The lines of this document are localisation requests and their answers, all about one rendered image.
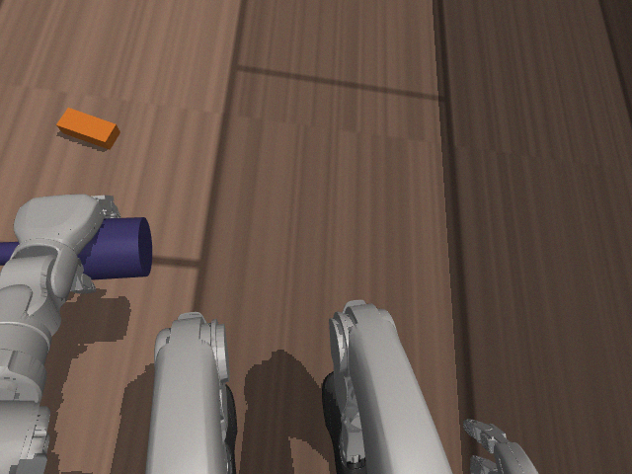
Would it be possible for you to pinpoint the left robot arm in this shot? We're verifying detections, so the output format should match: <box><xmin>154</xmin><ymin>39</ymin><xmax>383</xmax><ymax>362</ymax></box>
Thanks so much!
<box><xmin>0</xmin><ymin>239</ymin><xmax>79</xmax><ymax>474</ymax></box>

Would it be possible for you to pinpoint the right robot foot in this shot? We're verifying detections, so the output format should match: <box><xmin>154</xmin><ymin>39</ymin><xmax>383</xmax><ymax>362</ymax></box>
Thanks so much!
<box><xmin>322</xmin><ymin>372</ymin><xmax>367</xmax><ymax>474</ymax></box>

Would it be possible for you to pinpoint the left robot hand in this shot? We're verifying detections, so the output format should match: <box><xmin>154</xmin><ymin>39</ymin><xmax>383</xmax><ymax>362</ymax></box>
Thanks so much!
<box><xmin>14</xmin><ymin>194</ymin><xmax>120</xmax><ymax>294</ymax></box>

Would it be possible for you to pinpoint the right robot hand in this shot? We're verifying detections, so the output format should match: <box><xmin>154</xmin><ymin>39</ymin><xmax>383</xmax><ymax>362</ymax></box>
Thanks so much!
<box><xmin>463</xmin><ymin>419</ymin><xmax>538</xmax><ymax>474</ymax></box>

